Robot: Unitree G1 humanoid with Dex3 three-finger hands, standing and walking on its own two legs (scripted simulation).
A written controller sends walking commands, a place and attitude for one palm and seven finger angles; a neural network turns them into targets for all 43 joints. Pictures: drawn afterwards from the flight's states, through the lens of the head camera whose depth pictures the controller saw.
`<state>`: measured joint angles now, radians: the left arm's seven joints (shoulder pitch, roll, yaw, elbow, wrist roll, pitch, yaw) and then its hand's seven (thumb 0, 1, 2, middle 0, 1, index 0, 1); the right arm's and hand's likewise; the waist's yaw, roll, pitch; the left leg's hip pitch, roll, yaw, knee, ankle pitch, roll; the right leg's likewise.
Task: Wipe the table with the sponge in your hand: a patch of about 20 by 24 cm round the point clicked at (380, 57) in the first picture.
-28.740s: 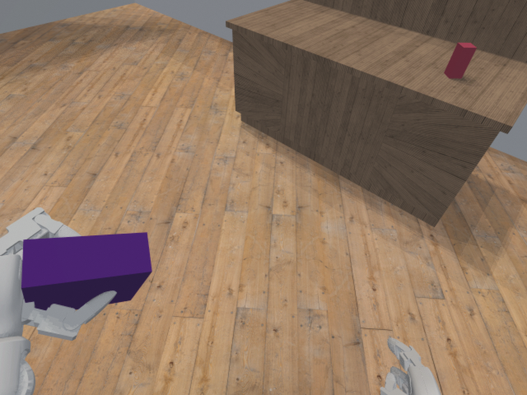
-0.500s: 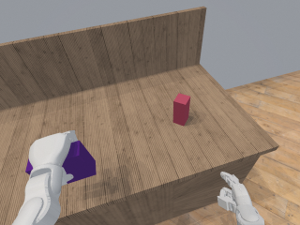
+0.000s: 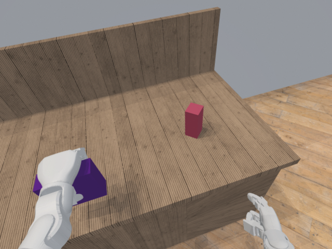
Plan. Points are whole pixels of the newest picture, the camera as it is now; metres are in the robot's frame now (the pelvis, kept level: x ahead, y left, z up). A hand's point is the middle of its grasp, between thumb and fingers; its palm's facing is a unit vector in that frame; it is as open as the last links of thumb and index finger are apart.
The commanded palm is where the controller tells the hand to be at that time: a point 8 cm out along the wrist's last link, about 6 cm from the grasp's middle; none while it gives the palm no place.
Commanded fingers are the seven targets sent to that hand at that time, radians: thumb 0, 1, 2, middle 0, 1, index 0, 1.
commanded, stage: move the sponge above the wiping area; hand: left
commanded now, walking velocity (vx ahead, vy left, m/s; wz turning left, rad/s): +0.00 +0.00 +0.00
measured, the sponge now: (76, 188) +0.23 +0.28 +0.01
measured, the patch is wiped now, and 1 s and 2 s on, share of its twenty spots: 0.00 0.00 0.00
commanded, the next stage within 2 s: lower the sponge onto the table in 1.46 s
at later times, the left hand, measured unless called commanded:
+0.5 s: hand (78, 180) +0.25 +0.28 +0.02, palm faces -0.04 -0.09 -1.00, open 9.2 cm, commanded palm +0.23 +0.28 +0.09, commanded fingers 0.00 0.10 1.30 -1.20 -1.60 -1.20 -1.60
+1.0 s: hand (83, 182) +0.26 +0.28 +0.00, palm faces -0.06 -0.09 -0.99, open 9.2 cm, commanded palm +0.24 +0.28 +0.06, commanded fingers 0.00 0.10 1.30 -1.20 -1.60 -1.20 -1.60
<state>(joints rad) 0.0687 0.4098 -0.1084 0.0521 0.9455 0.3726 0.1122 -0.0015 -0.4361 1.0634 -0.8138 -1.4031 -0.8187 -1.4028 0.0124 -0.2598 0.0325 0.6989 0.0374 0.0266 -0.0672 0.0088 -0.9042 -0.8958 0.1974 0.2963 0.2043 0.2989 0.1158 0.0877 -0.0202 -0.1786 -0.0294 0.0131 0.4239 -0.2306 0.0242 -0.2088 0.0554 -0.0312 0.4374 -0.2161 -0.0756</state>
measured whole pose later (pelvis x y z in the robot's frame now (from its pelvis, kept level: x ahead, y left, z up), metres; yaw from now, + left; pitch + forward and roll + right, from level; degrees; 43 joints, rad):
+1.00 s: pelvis +0.00 +0.01 +0.00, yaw +0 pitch +2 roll +0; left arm -0.02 0.32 -0.14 0.32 0.98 0.36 0.25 0.00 -0.44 1.06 -0.81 -1.40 -0.82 -1.40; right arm 0.05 -0.25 0.00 0.72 0.05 0.04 -0.06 0.01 -0.90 -0.90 0.20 0.30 0.20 0.30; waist 0.09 0.06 -0.06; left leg -0.27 -0.04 0.01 0.49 -0.26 0.04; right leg -0.29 0.05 -0.03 0.49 -0.24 -0.06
